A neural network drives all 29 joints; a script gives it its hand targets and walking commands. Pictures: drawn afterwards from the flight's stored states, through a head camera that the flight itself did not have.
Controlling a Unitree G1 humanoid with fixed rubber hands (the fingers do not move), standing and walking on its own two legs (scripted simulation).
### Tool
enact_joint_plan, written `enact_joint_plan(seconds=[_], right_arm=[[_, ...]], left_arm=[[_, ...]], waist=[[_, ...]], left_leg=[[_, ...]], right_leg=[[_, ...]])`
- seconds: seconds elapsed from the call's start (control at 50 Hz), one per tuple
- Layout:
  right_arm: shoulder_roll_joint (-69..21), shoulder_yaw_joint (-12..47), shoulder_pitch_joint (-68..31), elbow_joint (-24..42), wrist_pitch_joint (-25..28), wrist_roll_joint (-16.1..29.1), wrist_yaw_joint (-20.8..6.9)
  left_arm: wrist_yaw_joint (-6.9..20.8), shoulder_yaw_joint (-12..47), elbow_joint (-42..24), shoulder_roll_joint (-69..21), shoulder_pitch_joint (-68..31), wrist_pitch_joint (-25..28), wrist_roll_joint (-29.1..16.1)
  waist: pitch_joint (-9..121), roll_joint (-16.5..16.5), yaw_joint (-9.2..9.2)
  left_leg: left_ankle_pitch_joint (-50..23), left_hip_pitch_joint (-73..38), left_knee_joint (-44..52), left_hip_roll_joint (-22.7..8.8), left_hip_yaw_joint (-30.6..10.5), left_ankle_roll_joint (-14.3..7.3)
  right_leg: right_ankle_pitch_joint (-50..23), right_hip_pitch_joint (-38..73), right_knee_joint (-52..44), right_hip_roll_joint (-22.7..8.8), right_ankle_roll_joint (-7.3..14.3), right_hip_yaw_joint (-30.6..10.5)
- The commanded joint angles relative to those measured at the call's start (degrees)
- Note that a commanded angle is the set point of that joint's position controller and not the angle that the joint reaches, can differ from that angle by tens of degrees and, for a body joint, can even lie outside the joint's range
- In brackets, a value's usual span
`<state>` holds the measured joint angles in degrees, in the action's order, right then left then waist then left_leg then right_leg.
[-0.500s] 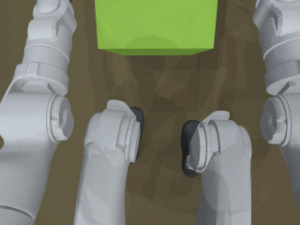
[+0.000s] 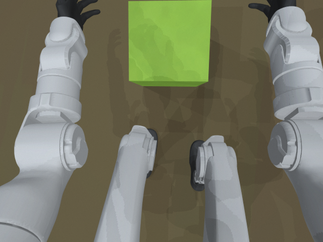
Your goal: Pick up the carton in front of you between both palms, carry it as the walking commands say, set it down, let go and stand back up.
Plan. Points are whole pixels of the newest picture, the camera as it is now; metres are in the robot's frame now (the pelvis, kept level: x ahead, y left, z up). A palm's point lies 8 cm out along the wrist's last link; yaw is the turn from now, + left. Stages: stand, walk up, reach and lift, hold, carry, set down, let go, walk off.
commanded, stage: set down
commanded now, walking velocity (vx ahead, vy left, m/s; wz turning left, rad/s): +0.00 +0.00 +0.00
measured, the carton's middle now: (169, 52) +0.53 +0.06 -0.37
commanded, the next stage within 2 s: let go in 0.42 s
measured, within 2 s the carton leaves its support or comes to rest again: neither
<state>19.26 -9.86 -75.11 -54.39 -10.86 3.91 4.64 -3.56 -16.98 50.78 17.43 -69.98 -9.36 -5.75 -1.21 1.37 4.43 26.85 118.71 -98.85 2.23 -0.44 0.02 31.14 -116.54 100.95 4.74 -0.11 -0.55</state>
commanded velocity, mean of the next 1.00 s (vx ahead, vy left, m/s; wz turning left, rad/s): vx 0.00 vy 0.00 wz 0.00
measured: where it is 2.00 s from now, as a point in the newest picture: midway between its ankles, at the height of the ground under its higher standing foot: (171, 167)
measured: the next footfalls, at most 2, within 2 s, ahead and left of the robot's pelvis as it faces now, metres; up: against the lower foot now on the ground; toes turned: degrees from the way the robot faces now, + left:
none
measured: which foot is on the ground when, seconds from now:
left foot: down 0.00-1.00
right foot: down 0.00-1.00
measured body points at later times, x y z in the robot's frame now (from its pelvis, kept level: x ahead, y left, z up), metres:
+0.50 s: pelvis +0.03 +0.00 +0.14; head +0.33 +0.02 +0.47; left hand +0.52 +0.25 +0.03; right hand +0.57 -0.15 +0.03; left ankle +0.11 +0.11 -0.46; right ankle +0.09 -0.11 -0.46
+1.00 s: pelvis +0.09 +0.01 +0.24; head +0.27 +0.02 +0.65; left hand +0.38 +0.26 +0.14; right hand +0.42 -0.19 +0.13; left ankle +0.11 +0.11 -0.46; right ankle +0.09 -0.11 -0.46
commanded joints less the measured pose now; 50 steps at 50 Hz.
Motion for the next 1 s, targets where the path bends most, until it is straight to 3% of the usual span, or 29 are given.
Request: enact_joint_plan(seconds=[0.0, 0.16, 0.44, 0.58, 0.72, 0.98], right_arm=[[6.3, -0.7, -14.9, 8.8, 0.4, -0.2, -0.1], [5.2, -2.1, -10.6, 9.3, 0.1, -1.4, -1.4], [2.1, -5.0, -3.2, 7.2, 2.7, -5.6, -3.2], [-3.0, -6.1, 13.8, 14.9, 2.7, -10.6, -1.0], [-4.6, -3.2, 29.9, 25.0, 5.5, -9.0, -1.5], [-4.7, 0.5, 61.0, 24.3, 10.9, -6.6, -4.5]], left_arm=[[0.5, -0.7, -8.6, 8.3, -12.0, 0.4, -0.2], [1.7, -1.2, -9.8, 6.8, -8.1, 0.0, 0.6], [3.8, -4.2, -8.1, 3.5, -1.3, 2.7, 6.0], [6.9, -2.7, -12.8, 3.5, 13.7, 3.2, 11.0], [8.5, 1.9, -20.6, 2.4, 29.6, 5.1, 9.8], [7.8, 8.3, -23.2, -0.9, 60.4, 10.0, 5.8]], waist=[[68.3, 2.9, 2.12], [66.5, 2.1, 1.5], [60.3, 1.8, 1.04], [63.7, 0.8, 0.04], [54.3, -1.6, -0.01], [36.4, -3.1, -2.03]], left_leg=[[-21.7, -42.6, 10.3, 1.2, 3.4, 1.9], [-24.4, -48.8, 19.4, 1.2, 3.0, 2.2], [-29.1, -60.4, 35.8, 0.6, 1.5, 2.0], [-34.5, -72.4, 43.3, 0.6, 1.2, 1.1], [-38.8, -88.0, 49.7, -0.7, -1.7, 0.3], [-44.2, -103.3, 59.2, -2.1, -4.4, 1.0]], right_leg=[[-16.9, 34.5, -12.4, 1.2, -1.1, 2.4], [-19.7, 39.8, -21.3, 0.9, -1.4, 1.7], [-24.4, 49.3, -38.3, -0.4, -2.2, 0.2], [-31.7, 62.3, -46.2, -0.3, -2.4, 0.0], [-29.9, 64.3, -54.1, -0.7, -2.0, 0.0], [-29.4, 75.6, -64.5, -1.3, -0.6, -1.2]])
